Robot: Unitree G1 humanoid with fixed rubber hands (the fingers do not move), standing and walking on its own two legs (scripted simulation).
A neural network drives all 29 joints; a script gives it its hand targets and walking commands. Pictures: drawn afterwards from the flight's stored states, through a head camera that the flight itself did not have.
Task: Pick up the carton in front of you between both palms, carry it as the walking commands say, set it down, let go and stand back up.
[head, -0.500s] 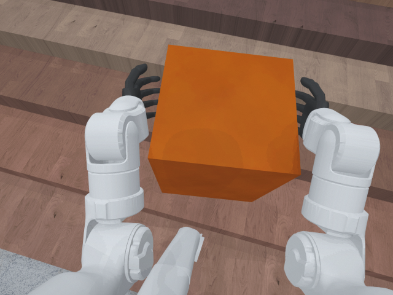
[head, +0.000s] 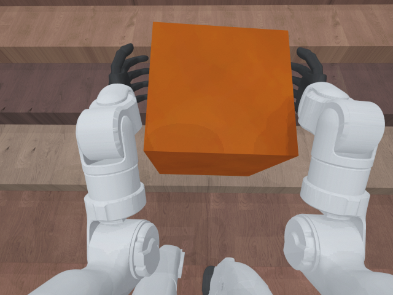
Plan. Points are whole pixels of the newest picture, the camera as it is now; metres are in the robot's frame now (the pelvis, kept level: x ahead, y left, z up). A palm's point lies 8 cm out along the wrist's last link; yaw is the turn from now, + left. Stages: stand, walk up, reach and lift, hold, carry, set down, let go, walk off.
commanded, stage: carry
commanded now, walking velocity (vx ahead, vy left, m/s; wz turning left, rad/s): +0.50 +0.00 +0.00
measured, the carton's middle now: (211, 116) +0.42 -0.01 +0.05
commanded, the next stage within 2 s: none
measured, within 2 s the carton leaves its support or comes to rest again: neither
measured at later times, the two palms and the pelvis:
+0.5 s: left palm out of the picture +0.80 +0.08 +0.28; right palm out of the picture +0.74 -0.19 +0.30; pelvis +0.37 +0.00 +0.13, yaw +3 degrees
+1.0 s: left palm out of the picture +1.05 +0.19 +0.44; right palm out of the picture +1.10 -0.09 +0.43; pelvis +0.69 -0.02 +0.24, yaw +4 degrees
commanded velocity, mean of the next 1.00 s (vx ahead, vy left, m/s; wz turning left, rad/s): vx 0.50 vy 0.00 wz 0.00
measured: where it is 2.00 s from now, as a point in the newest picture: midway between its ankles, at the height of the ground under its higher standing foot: (188, 31)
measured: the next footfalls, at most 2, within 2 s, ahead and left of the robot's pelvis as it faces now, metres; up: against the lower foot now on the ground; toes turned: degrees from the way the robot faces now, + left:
left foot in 0.18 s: +0.33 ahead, +0.10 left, +0.10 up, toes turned +9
right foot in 0.58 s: +0.66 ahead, -0.14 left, +0.20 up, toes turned -5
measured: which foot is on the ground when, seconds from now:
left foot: up 0.00-0.16, down 0.18-0.58, up 0.60-1.00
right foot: down 0.00-0.22, up 0.24-0.56, down 0.58-1.00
